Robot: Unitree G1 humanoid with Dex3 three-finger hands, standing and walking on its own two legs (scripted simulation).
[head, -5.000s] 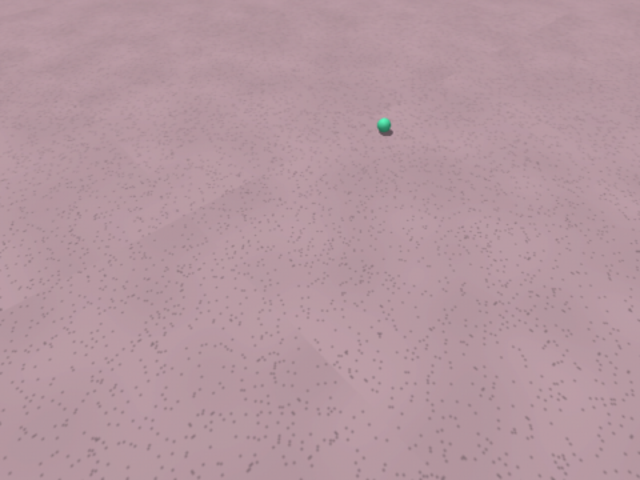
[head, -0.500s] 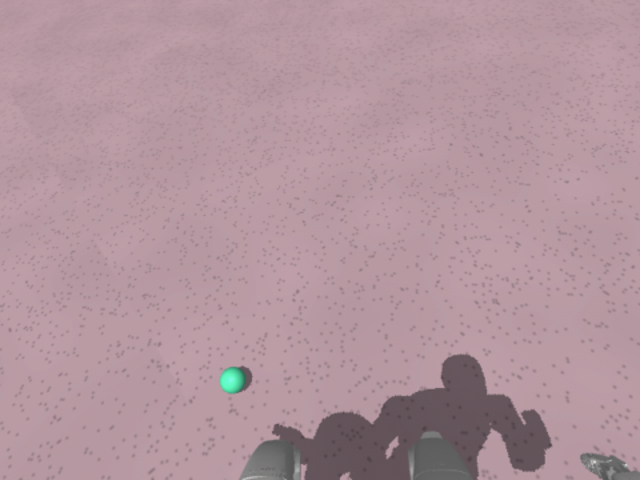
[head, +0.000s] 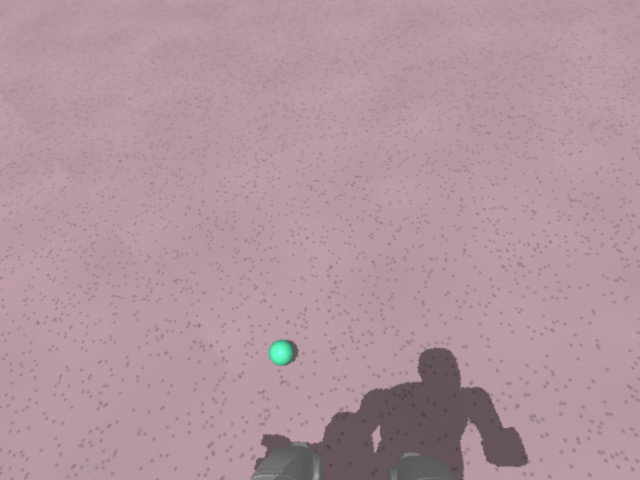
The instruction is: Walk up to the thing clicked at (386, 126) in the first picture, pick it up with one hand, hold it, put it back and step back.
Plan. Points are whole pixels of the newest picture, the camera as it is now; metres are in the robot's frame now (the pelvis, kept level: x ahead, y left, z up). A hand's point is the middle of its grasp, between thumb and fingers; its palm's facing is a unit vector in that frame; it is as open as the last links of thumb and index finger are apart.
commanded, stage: walk up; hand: left
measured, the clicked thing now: (281, 352) +0.54 +0.21 -0.70
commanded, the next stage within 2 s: stand in 1.90 s
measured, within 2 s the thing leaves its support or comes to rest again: neither
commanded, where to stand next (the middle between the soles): +0.12 +0.01 m, yaw -4 degrees
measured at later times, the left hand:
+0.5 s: hand out of the picture +0.13 +0.35 -0.13, palm faces -0.11 -0.91 -0.39, open 7.4 cm
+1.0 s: hand (148, 458) +0.18 +0.27 -0.12, palm faces -0.10 -0.93 -0.34, open 7.4 cm
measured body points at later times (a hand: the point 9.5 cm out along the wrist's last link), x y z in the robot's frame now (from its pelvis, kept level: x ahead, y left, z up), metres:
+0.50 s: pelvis +0.02 +0.07 +0.01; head +0.05 +0.08 +0.46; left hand +0.13 +0.39 -0.11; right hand +0.02 -0.27 -0.09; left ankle +0.02 +0.20 -0.70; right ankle +0.02 -0.08 -0.70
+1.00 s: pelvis +0.04 +0.03 +0.03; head +0.07 +0.02 +0.47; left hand +0.18 +0.32 -0.09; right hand +0.09 -0.29 -0.11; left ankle +0.04 +0.19 -0.70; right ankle +0.05 -0.09 -0.70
